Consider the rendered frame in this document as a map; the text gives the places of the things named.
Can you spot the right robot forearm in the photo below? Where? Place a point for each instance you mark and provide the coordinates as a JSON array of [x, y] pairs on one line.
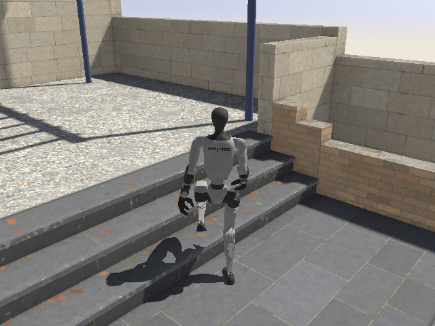
[[243, 178]]

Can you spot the left robot hand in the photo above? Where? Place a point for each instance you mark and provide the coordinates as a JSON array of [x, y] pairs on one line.
[[182, 205]]

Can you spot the right robot hand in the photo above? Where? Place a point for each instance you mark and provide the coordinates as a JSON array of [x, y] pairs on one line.
[[243, 186]]

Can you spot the robot right upper arm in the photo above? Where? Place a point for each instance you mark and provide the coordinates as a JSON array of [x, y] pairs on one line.
[[242, 155]]

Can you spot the robot left upper arm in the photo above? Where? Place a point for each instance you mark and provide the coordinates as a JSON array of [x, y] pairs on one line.
[[194, 155]]

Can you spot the humanoid robot torso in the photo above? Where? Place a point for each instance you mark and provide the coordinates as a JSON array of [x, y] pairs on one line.
[[218, 161]]

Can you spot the left robot forearm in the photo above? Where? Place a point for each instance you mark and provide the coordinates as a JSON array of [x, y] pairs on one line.
[[186, 184]]

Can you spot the left robot shin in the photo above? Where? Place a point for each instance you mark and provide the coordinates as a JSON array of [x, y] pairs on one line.
[[201, 207]]

